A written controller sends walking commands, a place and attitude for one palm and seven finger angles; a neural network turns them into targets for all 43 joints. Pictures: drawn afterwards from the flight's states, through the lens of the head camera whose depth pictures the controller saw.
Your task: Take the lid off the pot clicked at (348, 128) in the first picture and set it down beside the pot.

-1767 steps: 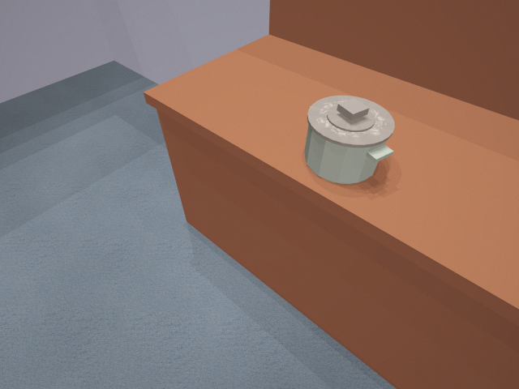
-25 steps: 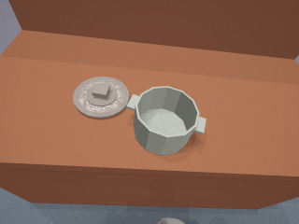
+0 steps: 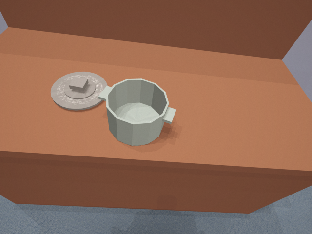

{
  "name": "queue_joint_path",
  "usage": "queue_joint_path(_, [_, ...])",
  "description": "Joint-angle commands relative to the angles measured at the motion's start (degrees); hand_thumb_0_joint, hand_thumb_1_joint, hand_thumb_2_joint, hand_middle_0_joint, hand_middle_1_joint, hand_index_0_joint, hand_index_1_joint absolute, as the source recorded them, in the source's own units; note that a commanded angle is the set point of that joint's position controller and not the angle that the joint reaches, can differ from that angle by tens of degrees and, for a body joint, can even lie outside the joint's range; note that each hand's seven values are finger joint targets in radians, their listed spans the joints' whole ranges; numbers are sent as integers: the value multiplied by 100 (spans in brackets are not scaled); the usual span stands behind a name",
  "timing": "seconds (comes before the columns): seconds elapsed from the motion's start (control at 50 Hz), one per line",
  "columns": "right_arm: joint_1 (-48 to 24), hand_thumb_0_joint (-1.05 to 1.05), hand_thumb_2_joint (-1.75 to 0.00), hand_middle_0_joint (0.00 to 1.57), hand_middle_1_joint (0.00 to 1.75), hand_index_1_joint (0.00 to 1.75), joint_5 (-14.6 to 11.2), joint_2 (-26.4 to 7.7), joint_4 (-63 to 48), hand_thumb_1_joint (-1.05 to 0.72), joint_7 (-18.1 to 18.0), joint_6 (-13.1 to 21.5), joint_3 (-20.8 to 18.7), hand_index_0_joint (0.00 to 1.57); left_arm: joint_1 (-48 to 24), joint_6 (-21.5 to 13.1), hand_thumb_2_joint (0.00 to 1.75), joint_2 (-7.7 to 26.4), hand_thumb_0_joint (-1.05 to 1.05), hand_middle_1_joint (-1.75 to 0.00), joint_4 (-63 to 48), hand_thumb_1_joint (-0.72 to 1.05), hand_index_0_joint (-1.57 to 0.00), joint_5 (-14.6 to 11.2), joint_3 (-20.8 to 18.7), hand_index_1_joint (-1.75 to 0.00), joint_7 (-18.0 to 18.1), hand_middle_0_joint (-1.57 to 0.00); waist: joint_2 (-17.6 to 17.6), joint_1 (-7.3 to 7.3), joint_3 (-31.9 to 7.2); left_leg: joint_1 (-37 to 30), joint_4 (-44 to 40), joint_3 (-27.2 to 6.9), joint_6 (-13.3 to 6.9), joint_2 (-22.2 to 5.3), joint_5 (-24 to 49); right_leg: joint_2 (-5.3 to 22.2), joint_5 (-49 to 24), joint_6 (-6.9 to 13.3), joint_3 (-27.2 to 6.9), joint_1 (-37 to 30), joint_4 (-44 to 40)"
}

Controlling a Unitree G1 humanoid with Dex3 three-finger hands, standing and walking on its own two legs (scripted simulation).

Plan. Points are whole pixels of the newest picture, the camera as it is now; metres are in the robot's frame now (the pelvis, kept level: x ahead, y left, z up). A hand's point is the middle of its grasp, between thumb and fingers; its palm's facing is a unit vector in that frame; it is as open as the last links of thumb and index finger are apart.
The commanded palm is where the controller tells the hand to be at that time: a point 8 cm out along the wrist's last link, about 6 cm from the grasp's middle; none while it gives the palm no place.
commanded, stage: come to a stop and stand still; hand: left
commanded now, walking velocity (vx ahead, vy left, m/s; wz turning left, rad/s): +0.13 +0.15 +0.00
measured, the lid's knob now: (78, 83) +0.57 +0.30 -0.01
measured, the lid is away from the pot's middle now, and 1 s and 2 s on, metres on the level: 0.24 0.24 0.24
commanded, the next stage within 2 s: look again from close up in 1.06 s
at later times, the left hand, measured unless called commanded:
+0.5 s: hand out of the picture -0.07 +0.12 -0.18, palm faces +0.06 -0.99 -0.14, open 7.4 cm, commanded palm none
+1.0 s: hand out of the picture +0.01 +0.19 -0.17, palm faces -0.01 -0.97 -0.23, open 7.4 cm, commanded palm none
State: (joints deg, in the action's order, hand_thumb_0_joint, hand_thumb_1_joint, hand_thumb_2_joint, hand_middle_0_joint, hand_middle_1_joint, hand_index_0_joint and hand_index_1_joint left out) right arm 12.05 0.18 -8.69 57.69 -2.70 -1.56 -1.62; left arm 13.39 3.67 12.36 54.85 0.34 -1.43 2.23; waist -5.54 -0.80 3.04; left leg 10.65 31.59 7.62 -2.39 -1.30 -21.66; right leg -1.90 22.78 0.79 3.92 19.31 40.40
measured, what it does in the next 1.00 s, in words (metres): steps on the spot: right foot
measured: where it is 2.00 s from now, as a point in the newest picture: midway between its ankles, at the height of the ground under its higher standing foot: outside the picture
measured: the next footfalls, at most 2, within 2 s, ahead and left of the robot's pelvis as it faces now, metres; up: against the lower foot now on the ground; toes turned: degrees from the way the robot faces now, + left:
right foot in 0.18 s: -0.01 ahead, -0.19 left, +0.00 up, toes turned -1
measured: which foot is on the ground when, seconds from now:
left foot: down 0.00-1.00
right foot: up 0.00-0.16, down 0.18-1.00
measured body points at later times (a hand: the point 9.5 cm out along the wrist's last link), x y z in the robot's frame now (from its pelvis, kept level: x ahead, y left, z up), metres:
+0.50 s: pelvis -0.03 -0.03 +0.00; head -0.02 -0.01 +0.45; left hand -0.07 +0.18 -0.16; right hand -0.05 -0.26 -0.14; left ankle -0.04 +0.08 -0.73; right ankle -0.05 -0.19 -0.73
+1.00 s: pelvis -0.02 +0.00 +0.00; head -0.01 +0.01 +0.45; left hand +0.01 +0.24 -0.15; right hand +0.00 -0.23 -0.15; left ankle -0.04 +0.08 -0.73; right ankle -0.05 -0.19 -0.73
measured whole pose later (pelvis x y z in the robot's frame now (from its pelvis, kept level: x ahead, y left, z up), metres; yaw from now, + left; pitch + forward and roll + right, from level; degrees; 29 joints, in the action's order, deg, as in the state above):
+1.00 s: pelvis -0.02 +0.00 +0.00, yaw -2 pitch +0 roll +0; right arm 16.1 1.1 -10.0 57.7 -1.4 1.0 -0.3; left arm 15.3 0.5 11.0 58.6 0.9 0.2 2.2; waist -0.4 0.1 1.1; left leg 12.0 31.2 5.6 -3.2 1.6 -19.0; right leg 6.4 18.4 -2.5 -2.9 12.0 30.6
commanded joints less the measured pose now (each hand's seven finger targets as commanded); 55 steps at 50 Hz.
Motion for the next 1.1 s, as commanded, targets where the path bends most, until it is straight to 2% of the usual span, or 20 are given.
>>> queue_joint_path(0.0, [-448, 0, -90, 20, 30, 30, 119, -760, -354, -90, -84, 170, 3, 20, 628, -6, 90, 403, 0, -30, -136, 90, -20, 3, -151, -30, 20, -20, 2015, 488, -101, 993, -1353, -1368, -921, -1876, 4011, 410, 685, -259, -969, -195, 2452])
queue_joint_path(0.04, [-628, 0, -90, 20, 30, 30, 165, -745, -388, -90, -2, 223, -19, 20, 602, -92, 90, 247, 0, -30, -121, 90, -20, 7, -64, -30, -14, -20, 1490, 536, 203, 750, -1065, -931, -631, -1462, 3487, 552, 580, -224, -702, -186, 1002])
queue_joint_path(0.1, [168, 0, -90, 20, 30, 30, 48, -696, -73, -90, 34, 102, -43, 20, 697, -280, 90, 21, 0, -30, 75, 90, -20, 31, 65, -30, 3, -20, 829, 269, 112, 6, -396, -716, -296, -871, 1777, 524, -864, -299, -111, -578, -1957])
queue_joint_path(0.14, [613, 0, -90, 20, 30, 30, -44, -400, 34, -90, 87, 91, -43, 20, 563, -395, 90, 227, 0, -30, 107, 90, -20, 37, 80, -30, 23, -20, 248, 5, 387, 461, -412, -708, -25, -457, 657, 740, -1778, -98, -747, -777, -2283])
queue_joint_path(0.18, [678, 0, -90, 20, 30, 30, -8, -353, 13, -90, 194, 78, -24, 20, 694, -364, 90, 517, 0, -30, 110, 90, -20, 85, 60, -30, -15, -20, 430, 71, 226, 213, -582, -531, 126, -184, -309, 1117, 260, 96, -1139, -112, -2469])
queue_joint_path(0.22, [705, 0, -90, 20, 30, 30, 11, -374, 13, -90, 200, 25, -47, 20, 616, -408, 90, 564, 0, -30, 174, 90, -20, 74, 8, -30, -4, -20, -249, 62, 257, 260, -77, -318, 210, -180, -150, 1103, 463, 214, -1365, -42, -2662])
queue_joint_path(0.26, [793, 0, -90, 20, 30, 30, 33, -356, -22, -90, 221, 48, -43, 20, 779, -419, 90, 648, 0, -30, 209, 90, -20, 61, -33, -30, -7, -20, -387, 129, 321, 450, 139, -316, 218, -65, -43, 1324, 628, 389, -1621, -158, -2893])
queue_joint_path(0.38, [1103, 0, -90, 20, 30, 30, 9, -282, 79, -90, 169, 189, 46, 20, 883, -470, 90, 409, 0, -30, 267, 90, -20, 35, -36, -30, 7, -20, -114, 90, 238, 414, -203, -506, 206, -151, 634, 1188, -949, 462, -1275, -434, -2309])
queue_joint_path(0.46, [1245, 0, -90, 20, 30, 30, -18, -348, 173, -90, 124, 240, 52, 20, 928, -440, 90, 117, 0, -30, 295, 90, -20, 29, 1, -30, 13, -20, 917, 112, 306, 255, -751, -930, 24, -433, 1250, 772, -1182, 182, -727, -215, -1699])
queue_joint_path(0.48, [1233, 0, -90, 20, 30, 30, -26, -354, 172, -90, 111, 254, 56, 20, 1024, -448, 90, 45, 0, -30, 354, 90, -20, 31, 26, -30, 23, -20, 967, 153, 203, 271, -864, -1051, -47, -498, 1320, 711, -1208, 126, -616, -311, -1614])
queue_joint_path(0.5, [208, 0, -90, 20, 30, 30, 11, -666, -244, -90, 178, 317, 86, 20, 1394, -586, 90, 335, 0, -30, 816, 90, -20, 102, 32, -30, 207, -20, 937, 383, 397, 714, 355, -685, 269, -432, 1205, 1050, -2380, 121, -912, -472, -1825])
queue_joint_path(0.52, [621, 0, -90, 20, 30, 30, 53, -388, -419, -90, 235, 254, 63, 20, 1086, -641, 90, 717, 0, -30, 470, 90, -20, 103, -28, -30, 125, -20, 553, 45, -115, 576, 244, -611, 265, -58, 3, 1315, -991, 295, -1336, -370, -1888])
queue_joint_path(0.54, [664, 0, -90, 20, 30, 30, 117, -379, -447, -90, 247, 224, 33, 20, 785, -619, 90, 859, 0, -30, 319, 90, -20, 88, -121, -30, 40, -20, 864, 32, -356, 363, 1, -621, 270, 86, 251, 1398, -856, 443, -1307, -390, -1627])
queue_joint_path(0.56, [882, 0, -90, 20, 30, 30, 109, -464, -410, -90, 230, 246, 40, 20, 664, -586, 90, 692, 0, -30, 327, 90, -20, 76, -118, -30, 27, -20, 760, -64, -412, 293, -117, -790, 199, -155, 508, 1074, -301, 321, -887, -207, -1391])
queue_joint_path(0.58, [1021, 0, -90, 20, 30, 30, 108, -612, -385, -90, 230, 282, 20, 20, 632, -531, 90, 410, 0, -30, 306, 90, -20, 93, -52, -30, 33, -20, 1194, -102, -258, 460, -455, -1155, 81, -452, 688, 696, -40, 189, -453, -64, -989])
queue_joint_path(0.62, [922, 0, -90, 20, 30, 30, 94, -760, -362, -90, 175, 336, 5, 20, 913, -490, 90, 25, 0, -30, 377, 90, -20, 97, 59, -30, 53, -20, 1693, 111, -188, 643, -980, -1701, -185, -867, 1516, 385, -140, 65, -57, -384, -606])
queue_joint_path(0.68, [741, 0, -90, 20, 30, 30, 73, -644, -381, -90, 136, 344, 51, 20, 978, -501, 90, -1, 0, -30, 458, 90, -20, 68, 100, -30, 62, -20, 695, 219, -53, 642, -590, -1436, -153, -630, 2033, 529, -800, 126, -305, -552, -1005])
queue_joint_path(0.72, [841, 0, -90, 20, 30, 30, 62, -609, -307, -90, 133, 338, 67, 20, 819, -516, 90, 100, 0, -30, 428, 90, -20, 43, 120, -30, 64, -20, 234, 97, 45, 427, -550, -1217, -2, -465, 1992, 706, -1325, 161, -545, -452, -1127])
queue_joint_path(0.8, [754, 0, -90, 20, 30, 30, 73, -716, -245, -90, 140, 328, 46, 20, 724, -418, 90, 232, 0, -30, 309, 90, -20, 57, 80, -30, 68, -20, 772, 139, 270, 477, -903, -1260, 4, -511, 1853, 642, -1022, 57, -459, -427, -1075])
queue_joint_path(1.08, [503, 0, -90, 20, 30, 30, 42, -782, -189, -90, 139, 323, -9, 20, 649, -427, 90, 433, 0, -30, 209, 90, -20, 63, 59, -30, 42, -20, 563, 102, -122, -147, -730, -917, 52, -436, 2161, 817, -1902, -21, -642, -549, -1324])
